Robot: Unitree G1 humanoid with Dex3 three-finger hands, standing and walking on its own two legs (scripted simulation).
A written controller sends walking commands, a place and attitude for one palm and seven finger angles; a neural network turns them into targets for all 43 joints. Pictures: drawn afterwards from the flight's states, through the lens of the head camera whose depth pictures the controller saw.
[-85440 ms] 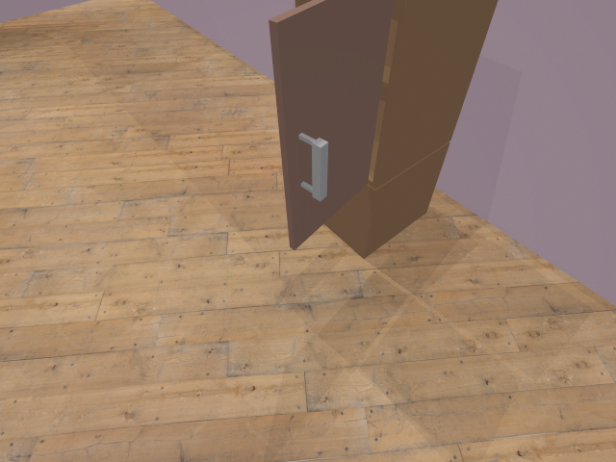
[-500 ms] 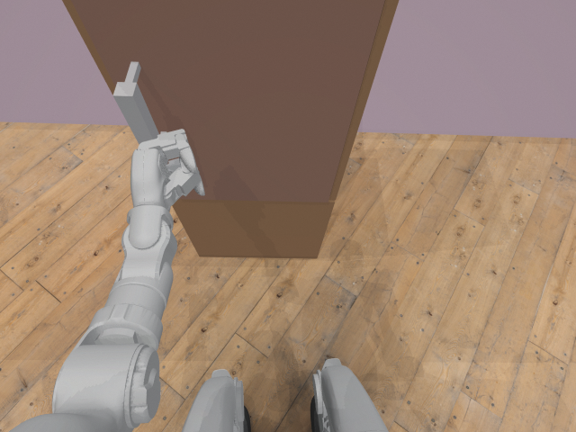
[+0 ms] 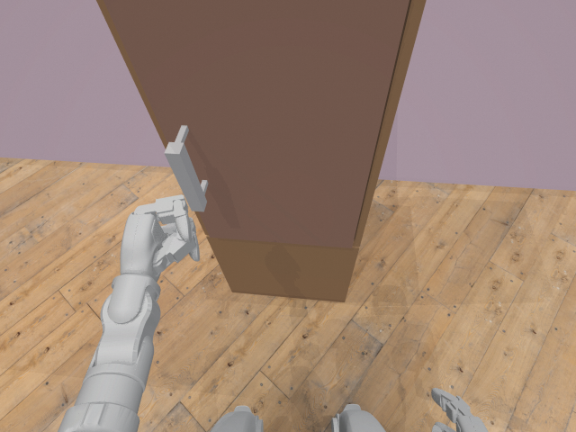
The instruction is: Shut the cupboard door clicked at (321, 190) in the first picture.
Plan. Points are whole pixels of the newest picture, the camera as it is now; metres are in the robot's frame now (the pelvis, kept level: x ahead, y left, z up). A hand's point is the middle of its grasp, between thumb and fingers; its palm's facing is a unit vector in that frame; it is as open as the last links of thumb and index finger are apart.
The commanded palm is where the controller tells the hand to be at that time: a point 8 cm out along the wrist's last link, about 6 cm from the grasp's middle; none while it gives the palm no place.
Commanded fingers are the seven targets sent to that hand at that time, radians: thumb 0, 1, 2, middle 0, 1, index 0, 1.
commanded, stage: draw the hand back to the body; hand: left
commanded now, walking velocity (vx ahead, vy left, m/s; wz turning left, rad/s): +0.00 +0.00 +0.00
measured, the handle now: (191, 170) +0.53 +0.18 +0.01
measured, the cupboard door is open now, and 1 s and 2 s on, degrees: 0 0 0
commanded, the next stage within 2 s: step back with the hand held close in 1.34 s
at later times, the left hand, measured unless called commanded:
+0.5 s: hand (81, 286) +0.26 +0.21 +0.14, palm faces +0.19 -0.94 -0.28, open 3.2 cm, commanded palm +0.22 +0.26 +0.16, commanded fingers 0.00 0.90 0.90 -0.81 -0.96 -0.81 -0.96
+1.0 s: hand out of the picture +0.20 +0.30 +0.24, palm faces +0.48 -0.77 -0.42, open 6.4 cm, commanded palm +0.15 +0.33 +0.25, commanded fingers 0.00 0.90 0.90 -0.20 -0.30 -0.20 -0.30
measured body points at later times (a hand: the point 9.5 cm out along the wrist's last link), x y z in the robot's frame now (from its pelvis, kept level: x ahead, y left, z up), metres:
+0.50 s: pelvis +0.00 +0.01 +0.05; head +0.00 -0.01 +0.50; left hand +0.25 +0.26 +0.15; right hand +0.18 -0.21 -0.03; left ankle +0.00 +0.13 -0.67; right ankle +0.00 -0.11 -0.67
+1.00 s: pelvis +0.02 +0.03 +0.07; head -0.01 +0.00 +0.52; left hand +0.17 +0.33 +0.27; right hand +0.21 -0.18 -0.01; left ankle +0.00 +0.13 -0.67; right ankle +0.00 -0.11 -0.67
